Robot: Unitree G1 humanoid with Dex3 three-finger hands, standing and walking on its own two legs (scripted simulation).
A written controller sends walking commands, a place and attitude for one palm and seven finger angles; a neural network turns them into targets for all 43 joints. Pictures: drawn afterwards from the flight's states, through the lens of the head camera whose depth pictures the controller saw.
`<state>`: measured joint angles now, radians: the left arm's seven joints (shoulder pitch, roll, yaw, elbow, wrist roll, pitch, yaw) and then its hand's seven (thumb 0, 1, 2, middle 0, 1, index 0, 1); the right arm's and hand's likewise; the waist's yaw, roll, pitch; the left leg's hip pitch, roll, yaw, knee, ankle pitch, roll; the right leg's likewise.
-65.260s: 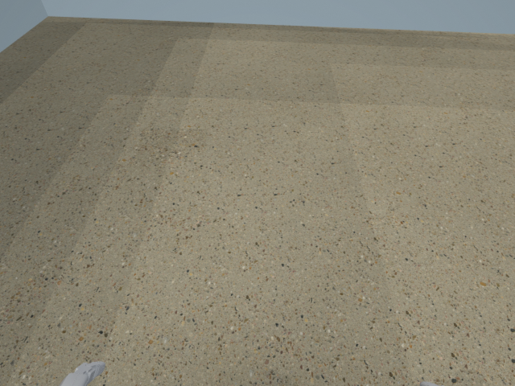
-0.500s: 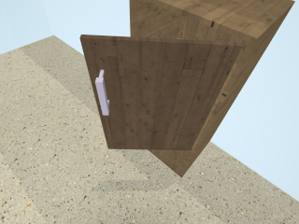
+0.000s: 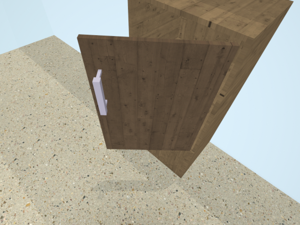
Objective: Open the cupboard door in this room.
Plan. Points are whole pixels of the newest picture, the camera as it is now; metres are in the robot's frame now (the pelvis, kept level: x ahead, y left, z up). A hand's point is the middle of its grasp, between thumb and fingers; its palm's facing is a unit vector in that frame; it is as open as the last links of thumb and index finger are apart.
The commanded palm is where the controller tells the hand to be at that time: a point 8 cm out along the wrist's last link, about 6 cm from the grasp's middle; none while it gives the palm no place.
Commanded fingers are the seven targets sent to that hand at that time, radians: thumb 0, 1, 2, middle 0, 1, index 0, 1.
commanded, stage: shuffle to correct the standing spot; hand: left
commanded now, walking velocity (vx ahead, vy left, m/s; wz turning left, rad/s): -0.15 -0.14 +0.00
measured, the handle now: (101, 93) +0.47 +0.19 +0.06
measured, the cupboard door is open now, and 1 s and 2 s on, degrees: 42 42 42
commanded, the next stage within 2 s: come to a stop and stand still in 0.08 s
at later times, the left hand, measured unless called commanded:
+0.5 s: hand out of the picture -0.04 +0.10 -0.17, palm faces +0.08 -0.98 -0.20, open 7.3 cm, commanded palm none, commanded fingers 0.00 0.90 0.90 -0.20 -0.30 -0.20 -0.30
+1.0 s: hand out of the picture -0.02 +0.17 -0.18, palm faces +0.09 -0.98 -0.19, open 7.4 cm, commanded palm none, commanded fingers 0.00 0.90 0.90 -0.20 -0.30 -0.20 -0.30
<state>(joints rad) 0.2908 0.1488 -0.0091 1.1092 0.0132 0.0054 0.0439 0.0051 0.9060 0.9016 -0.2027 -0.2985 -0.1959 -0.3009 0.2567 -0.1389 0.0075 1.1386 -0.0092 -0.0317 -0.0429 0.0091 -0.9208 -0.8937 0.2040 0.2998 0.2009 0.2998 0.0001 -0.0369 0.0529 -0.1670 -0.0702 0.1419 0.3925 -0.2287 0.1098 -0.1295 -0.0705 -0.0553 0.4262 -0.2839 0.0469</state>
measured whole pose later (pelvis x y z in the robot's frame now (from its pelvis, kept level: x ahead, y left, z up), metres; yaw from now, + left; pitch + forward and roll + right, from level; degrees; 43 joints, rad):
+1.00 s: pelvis -0.04 -0.01 +0.00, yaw +3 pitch -1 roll +1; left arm 0.23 0.17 0.02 1.05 0.02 0.00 0.03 0.01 0.91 0.90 -0.20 -0.30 -0.19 -0.30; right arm 0.20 -0.15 -0.01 1.05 -0.01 -0.02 -0.04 0.00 -0.95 -0.89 0.21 0.30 0.20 0.30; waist 0.02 -0.04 0.06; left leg -0.20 -0.07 0.09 0.47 -0.26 0.08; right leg -0.20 -0.06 -0.04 0.51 -0.28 0.02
